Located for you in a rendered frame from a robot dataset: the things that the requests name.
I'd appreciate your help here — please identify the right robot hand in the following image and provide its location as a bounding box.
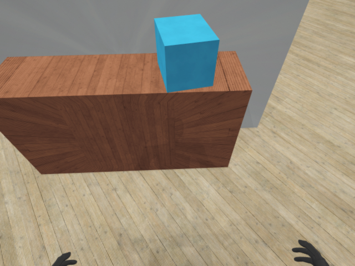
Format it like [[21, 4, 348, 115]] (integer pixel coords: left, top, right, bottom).
[[292, 240, 329, 266]]

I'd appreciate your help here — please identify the left robot hand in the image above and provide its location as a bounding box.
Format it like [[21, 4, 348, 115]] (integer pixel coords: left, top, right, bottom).
[[52, 252, 77, 266]]

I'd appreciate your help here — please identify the pedestal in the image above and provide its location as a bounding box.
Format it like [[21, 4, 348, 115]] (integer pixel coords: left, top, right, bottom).
[[0, 51, 252, 175]]

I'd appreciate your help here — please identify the carton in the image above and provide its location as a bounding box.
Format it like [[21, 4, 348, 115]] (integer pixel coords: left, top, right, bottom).
[[154, 14, 220, 93]]

